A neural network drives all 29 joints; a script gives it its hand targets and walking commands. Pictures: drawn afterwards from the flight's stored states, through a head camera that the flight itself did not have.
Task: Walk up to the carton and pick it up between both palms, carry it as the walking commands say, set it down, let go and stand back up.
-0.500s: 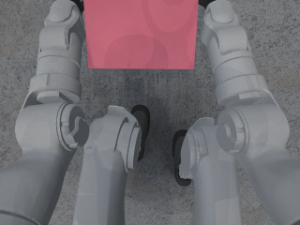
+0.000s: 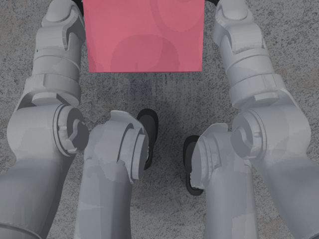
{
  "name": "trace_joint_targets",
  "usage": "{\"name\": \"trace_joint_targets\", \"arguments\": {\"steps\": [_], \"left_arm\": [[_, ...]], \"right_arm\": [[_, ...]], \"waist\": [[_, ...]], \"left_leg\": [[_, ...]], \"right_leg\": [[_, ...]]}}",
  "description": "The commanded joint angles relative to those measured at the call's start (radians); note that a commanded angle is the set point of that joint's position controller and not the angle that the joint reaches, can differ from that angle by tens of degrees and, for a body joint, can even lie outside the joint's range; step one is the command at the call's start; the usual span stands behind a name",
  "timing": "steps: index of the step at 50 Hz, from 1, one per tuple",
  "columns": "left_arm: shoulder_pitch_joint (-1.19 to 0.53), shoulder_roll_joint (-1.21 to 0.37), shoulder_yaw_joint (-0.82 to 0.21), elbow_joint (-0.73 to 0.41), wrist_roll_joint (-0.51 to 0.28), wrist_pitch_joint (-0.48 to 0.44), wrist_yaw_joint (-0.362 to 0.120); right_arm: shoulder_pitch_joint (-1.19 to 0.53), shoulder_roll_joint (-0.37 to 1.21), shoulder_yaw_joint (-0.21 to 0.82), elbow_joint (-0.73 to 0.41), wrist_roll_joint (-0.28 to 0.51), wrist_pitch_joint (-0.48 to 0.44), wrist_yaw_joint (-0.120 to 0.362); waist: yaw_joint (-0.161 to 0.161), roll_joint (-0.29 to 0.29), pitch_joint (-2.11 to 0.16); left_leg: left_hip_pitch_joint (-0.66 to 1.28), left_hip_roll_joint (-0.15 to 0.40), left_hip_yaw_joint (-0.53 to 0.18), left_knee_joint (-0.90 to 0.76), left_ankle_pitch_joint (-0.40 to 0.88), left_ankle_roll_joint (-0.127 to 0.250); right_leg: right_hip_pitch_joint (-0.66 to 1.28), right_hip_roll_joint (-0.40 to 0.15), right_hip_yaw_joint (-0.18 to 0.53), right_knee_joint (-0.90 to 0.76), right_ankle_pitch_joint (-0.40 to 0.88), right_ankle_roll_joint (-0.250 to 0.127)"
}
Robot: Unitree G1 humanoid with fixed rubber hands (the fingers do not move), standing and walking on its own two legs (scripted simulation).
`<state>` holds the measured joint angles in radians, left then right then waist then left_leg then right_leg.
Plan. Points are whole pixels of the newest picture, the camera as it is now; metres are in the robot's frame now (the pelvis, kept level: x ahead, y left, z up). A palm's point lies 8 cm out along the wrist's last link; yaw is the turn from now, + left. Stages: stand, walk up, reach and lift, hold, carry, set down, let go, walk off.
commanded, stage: set down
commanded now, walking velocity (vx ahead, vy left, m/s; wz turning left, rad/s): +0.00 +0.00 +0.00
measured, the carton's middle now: (149, 7) +0.54 +0.12 -0.23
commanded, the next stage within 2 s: none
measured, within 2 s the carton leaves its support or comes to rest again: neither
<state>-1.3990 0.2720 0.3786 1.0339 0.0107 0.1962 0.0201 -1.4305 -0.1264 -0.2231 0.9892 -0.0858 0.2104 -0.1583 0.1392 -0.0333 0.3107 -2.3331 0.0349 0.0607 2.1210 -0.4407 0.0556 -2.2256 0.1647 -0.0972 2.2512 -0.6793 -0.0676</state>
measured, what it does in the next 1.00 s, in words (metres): stands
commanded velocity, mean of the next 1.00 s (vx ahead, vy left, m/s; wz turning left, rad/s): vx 0.00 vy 0.00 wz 0.00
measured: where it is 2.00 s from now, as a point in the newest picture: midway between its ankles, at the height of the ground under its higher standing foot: (169, 162)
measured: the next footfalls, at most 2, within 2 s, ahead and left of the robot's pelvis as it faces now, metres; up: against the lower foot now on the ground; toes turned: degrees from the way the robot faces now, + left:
none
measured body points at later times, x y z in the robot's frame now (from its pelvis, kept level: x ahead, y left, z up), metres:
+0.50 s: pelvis -0.01 +0.00 +0.00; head +0.36 +0.03 +0.26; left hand +0.51 +0.26 -0.16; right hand +0.56 -0.03 -0.17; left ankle +0.14 +0.10 -0.33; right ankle +0.08 -0.08 -0.33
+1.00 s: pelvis -0.01 +0.01 +0.01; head +0.36 +0.04 +0.26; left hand +0.51 +0.29 -0.16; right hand +0.58 -0.07 -0.16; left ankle +0.14 +0.10 -0.33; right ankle +0.08 -0.08 -0.33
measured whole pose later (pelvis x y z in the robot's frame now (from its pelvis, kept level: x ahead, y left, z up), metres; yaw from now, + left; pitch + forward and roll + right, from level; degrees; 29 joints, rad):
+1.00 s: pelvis -0.01 +0.01 +0.01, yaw +1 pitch +36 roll +0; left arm -1.40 0.35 0.29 1.12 -0.17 0.04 0.09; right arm -1.49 -0.34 -0.02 1.04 0.13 0.13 -0.13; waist 0.12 -0.01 0.36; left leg -2.30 0.02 0.09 2.08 -0.41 0.08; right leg -2.19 0.15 -0.06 2.22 -0.67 -0.03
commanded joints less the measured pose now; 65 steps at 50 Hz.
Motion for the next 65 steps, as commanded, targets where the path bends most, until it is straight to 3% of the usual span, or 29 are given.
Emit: {"name": "trace_joint_targets", "arguments": {"steps": [1, 10, 16, 20, 24, 27, 35, 45, 55, 61, 65], "left_arm": [[-0.471, -0.873, -0.262, -0.079, -0.069, -0.018, -0.236], [-0.472, -0.824, -0.249, -0.062, -0.067, -0.029, -0.223], [-0.447, -0.649, -0.211, -0.044, -0.072, -0.055, -0.176], [-0.387, -0.389, -0.143, -0.019, -0.069, -0.089, -0.100], [-0.264, 0.044, -0.033, 0.025, -0.070, -0.137, 0.026], [-0.271, 0.124, -0.046, 0.052, -0.100, -0.156, 0.064], [-0.271, 0.171, -0.083, 0.070, -0.154, -0.185, 0.072], [-0.249, 0.224, -0.074, 0.050, -0.169, -0.184, 0.067], [-0.204, 0.238, -0.090, -0.179, -0.200, -0.112, 0.073], [-0.138, 0.185, -0.075, -0.190, -0.155, -0.070, 0.060], [-0.093, 0.144, -0.060, -0.176, -0.123, -0.067, 0.051]], "right_arm": [[-0.539, 0.831, 0.285, -0.107, 0.070, -0.052, 0.233], [-0.539, 0.767, 0.257, -0.097, 0.057, -0.058, 0.230], [-0.510, 0.588, 0.213, -0.091, 0.052, -0.070, 0.197], [-0.457, 0.325, 0.165, -0.082, 0.054, -0.087, 0.140], [-0.368, -0.116, 0.103, -0.075, 0.082, -0.098, 0.033], [-0.354, -0.166, 0.126, -0.039, 0.112, -0.093, 0.007], [-0.347, -0.206, 0.176, 0.027, 0.167, -0.107, 0.022], [-0.367, -0.269, 0.193, 0.000, 0.207, -0.110, 0.034], [-0.334, -0.291, 0.172, -0.193, 0.207, -0.052, 0.001], [-0.247, -0.267, 0.107, -0.127, 0.151, -0.027, 0.016], [-0.205, -0.247, 0.072, -0.085, 0.118, -0.037, 0.034]], "waist": [[0.040, -0.105, -1.026], [0.033, -0.095, -1.003], [0.033, -0.093, -1.014], [0.037, -0.088, -1.031], [0.040, -0.073, -1.049], [0.042, -0.055, -1.066], [0.047, -0.056, -1.078], [0.067, -0.077, -1.102], [0.052, -0.045, -1.431], [0.009, 0.004, -1.314], [0.001, 0.021, -1.256]], "left_leg": [[0.722, -0.093, -0.100, -0.035, 0.319, -0.033], [0.749, -0.091, -0.108, -0.035, 0.304, -0.039], [0.779, -0.087, -0.111, -0.040, 0.294, -0.048], [0.816, -0.079, -0.114, -0.051, 0.284, -0.053], [0.875, -0.062, -0.119, -0.080, 0.280, -0.051], [0.874, -0.051, -0.123, -0.089, 0.303, -0.046], [0.860, -0.032, -0.142, -0.101, 0.340, -0.038], [0.909, -0.023, -0.161, -0.103, 0.328, -0.023], [1.143, -0.048, -0.123, -0.170, 0.399, -0.023], [1.124, -0.057, -0.128, -0.270, 0.325, -0.040], [1.134, -0.058, -0.142, -0.332, 0.315, -0.053]], "right_leg": [[0.258, 0.014, 0.144, -0.245, 0.260, 0.036], [0.242, 0.008, 0.138, -0.234, 0.235, 0.037], [0.257, -0.005, 0.134, -0.229, 0.222, 0.048], [0.287, -0.020, 0.136, -0.237, 0.213, 0.059], [0.324, -0.046, 0.143, -0.263, 0.191, 0.072], [0.317, -0.057, 0.155, -0.268, 0.195, 0.069], [0.256, -0.077, 0.159, -0.261, 0.204, 0.072], [0.232, -0.089, 0.154, -0.256, 0.174, 0.076], [0.396, -0.067, 0.125, -0.332, 0.198, 0.067], [0.317, -0.062, 0.118, -0.422, 0.134, 0.061], [0.282, -0.061, 0.113, -0.476, 0.140, 0.061]]}}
